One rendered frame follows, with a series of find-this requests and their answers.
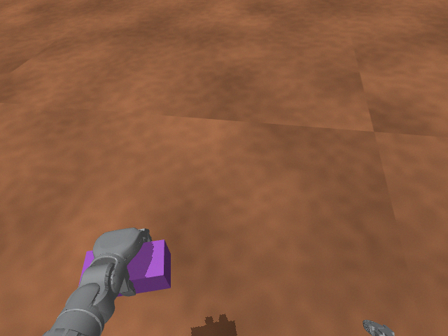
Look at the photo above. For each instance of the left robot hand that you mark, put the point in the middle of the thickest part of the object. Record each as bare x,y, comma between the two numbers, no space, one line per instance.
125,243

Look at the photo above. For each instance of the left robot arm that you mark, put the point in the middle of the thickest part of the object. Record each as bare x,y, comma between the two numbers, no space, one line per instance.
91,305

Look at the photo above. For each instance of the right robot hand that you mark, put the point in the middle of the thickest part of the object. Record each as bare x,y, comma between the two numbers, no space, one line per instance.
376,329

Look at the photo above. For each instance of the carton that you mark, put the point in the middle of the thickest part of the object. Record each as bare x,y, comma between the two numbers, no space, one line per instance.
149,270

